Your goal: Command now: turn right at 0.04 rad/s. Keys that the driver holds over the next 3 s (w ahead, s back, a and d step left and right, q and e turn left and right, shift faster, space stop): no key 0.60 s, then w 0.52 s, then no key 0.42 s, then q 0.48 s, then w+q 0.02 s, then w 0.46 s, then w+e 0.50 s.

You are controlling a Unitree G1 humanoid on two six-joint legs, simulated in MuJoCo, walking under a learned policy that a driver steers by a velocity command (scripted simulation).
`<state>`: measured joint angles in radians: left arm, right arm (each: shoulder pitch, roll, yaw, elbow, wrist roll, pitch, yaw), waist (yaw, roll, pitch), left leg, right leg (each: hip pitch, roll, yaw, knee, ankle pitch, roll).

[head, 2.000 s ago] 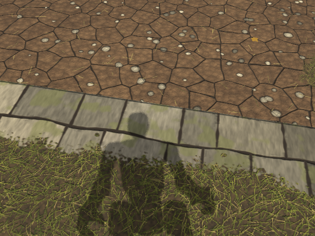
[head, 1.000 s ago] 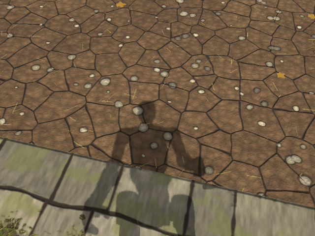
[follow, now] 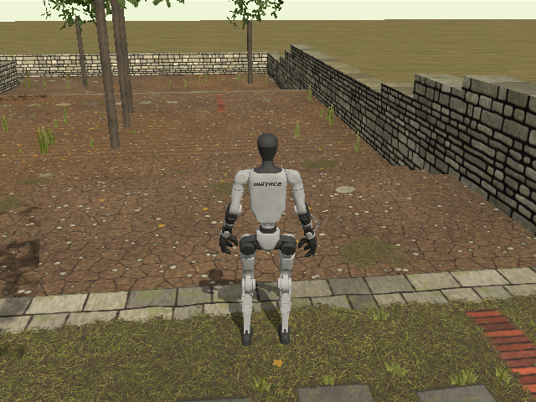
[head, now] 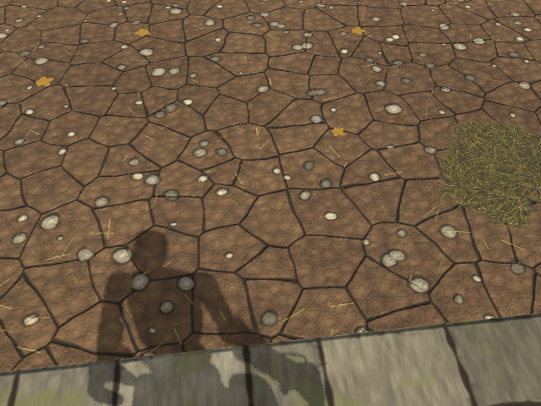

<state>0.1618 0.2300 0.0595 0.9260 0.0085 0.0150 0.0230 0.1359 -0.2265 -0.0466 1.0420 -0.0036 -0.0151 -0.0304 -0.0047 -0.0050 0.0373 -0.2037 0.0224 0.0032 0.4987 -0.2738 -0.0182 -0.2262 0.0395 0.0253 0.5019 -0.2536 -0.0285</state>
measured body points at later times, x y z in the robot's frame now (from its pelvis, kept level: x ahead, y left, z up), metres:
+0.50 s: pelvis +0.00 +0.01 +0.00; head +0.01 +0.01 +0.45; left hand +0.05 +0.25 -0.15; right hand +0.04 -0.25 -0.15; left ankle +0.00 +0.13 -0.74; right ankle +0.01 -0.10 -0.74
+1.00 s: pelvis +0.09 +0.04 +0.00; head +0.09 +0.06 +0.45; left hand +0.13 +0.30 -0.15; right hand +0.05 -0.21 -0.14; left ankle +0.01 +0.13 -0.74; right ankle +0.04 -0.09 -0.66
